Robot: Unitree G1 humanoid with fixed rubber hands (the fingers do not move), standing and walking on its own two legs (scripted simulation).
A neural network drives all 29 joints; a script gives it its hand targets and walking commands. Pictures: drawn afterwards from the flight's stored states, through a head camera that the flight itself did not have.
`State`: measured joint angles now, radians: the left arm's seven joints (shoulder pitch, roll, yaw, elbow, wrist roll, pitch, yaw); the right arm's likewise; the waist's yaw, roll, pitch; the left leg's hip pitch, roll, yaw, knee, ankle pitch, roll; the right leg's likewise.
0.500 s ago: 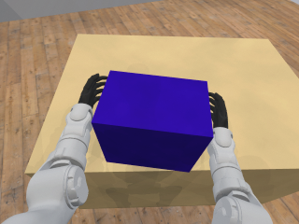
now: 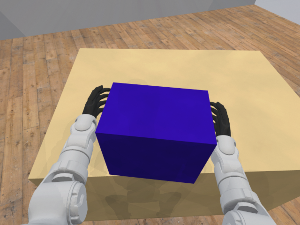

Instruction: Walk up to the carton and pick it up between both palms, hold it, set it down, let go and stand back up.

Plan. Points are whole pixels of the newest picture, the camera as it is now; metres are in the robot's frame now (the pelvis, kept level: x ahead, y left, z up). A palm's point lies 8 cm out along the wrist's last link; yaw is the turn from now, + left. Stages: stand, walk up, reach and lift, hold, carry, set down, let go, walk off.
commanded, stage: reach and lift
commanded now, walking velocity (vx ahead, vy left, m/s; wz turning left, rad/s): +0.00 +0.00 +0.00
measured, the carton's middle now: (155, 135) +0.39 -0.03 +0.01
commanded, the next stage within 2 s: none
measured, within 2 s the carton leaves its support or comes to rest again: neither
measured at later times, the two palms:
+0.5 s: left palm (79, 110) +0.39 +0.17 +0.13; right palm (224, 123) +0.35 -0.20 +0.11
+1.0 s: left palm (74, 111) +0.36 +0.17 +0.15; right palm (229, 117) +0.34 -0.20 +0.14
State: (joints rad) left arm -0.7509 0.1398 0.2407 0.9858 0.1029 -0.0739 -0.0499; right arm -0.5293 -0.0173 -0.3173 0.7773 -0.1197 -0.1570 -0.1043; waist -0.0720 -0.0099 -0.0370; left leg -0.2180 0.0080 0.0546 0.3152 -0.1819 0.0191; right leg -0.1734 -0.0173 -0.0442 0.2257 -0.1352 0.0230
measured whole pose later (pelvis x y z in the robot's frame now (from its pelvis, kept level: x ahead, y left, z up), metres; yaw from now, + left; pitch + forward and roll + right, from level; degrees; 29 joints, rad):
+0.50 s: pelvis -0.02 +0.00 +0.00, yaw +1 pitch -4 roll -1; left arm -0.72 0.10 0.30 0.72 0.17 0.21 -0.05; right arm -0.60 -0.06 -0.25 0.75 -0.06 0.01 -0.08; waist -0.06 -0.04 0.03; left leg -0.06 0.00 0.05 0.28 -0.16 0.02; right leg -0.02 -0.03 -0.05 0.21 -0.13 0.02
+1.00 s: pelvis -0.02 -0.01 +0.00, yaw +1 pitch -6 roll -1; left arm -0.62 0.06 0.29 0.39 0.21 0.44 -0.06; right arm -0.60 -0.13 -0.11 0.65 0.11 0.13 -0.09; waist -0.07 -0.05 0.05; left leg -0.02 0.00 0.04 0.29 -0.17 0.02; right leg 0.02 -0.02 -0.06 0.23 -0.14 0.02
